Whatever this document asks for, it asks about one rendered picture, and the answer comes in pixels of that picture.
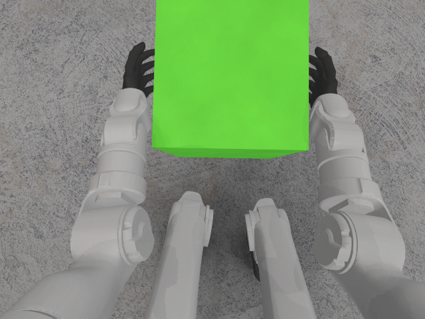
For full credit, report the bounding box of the right robot forearm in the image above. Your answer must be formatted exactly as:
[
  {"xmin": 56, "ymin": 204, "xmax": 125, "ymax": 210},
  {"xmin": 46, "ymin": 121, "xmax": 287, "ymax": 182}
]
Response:
[{"xmin": 309, "ymin": 93, "xmax": 405, "ymax": 259}]

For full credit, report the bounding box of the left robot hand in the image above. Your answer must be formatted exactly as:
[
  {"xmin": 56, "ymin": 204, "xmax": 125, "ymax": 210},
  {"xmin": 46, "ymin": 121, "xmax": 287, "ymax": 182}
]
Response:
[{"xmin": 122, "ymin": 42, "xmax": 155, "ymax": 98}]

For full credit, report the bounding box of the right robot hand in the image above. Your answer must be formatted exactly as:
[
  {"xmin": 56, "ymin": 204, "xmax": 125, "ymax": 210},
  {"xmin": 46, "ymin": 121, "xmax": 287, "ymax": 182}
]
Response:
[{"xmin": 309, "ymin": 47, "xmax": 338, "ymax": 108}]

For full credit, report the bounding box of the left robot thigh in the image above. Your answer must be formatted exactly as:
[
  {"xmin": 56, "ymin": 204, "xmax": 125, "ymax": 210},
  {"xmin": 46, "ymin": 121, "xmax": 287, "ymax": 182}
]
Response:
[{"xmin": 143, "ymin": 199, "xmax": 213, "ymax": 319}]

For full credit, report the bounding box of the right robot upper arm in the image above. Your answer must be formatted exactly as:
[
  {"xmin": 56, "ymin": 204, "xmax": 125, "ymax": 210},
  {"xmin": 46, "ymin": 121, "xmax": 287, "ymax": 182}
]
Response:
[{"xmin": 312, "ymin": 211, "xmax": 425, "ymax": 319}]

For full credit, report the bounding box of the carton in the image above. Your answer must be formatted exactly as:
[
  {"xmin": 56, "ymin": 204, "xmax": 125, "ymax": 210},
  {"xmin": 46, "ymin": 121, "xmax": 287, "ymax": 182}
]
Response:
[{"xmin": 152, "ymin": 0, "xmax": 309, "ymax": 159}]

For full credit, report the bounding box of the left robot forearm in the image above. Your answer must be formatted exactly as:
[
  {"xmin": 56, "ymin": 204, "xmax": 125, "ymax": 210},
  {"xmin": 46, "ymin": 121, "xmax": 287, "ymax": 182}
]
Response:
[{"xmin": 70, "ymin": 88, "xmax": 152, "ymax": 252}]

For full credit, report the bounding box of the left robot upper arm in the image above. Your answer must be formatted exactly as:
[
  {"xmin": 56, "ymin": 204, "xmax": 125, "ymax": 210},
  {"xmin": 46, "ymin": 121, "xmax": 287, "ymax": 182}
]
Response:
[{"xmin": 0, "ymin": 204, "xmax": 154, "ymax": 319}]

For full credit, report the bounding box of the left robot shin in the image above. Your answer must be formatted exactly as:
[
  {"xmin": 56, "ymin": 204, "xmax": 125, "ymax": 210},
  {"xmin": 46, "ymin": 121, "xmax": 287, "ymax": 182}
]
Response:
[{"xmin": 167, "ymin": 191, "xmax": 204, "ymax": 228}]

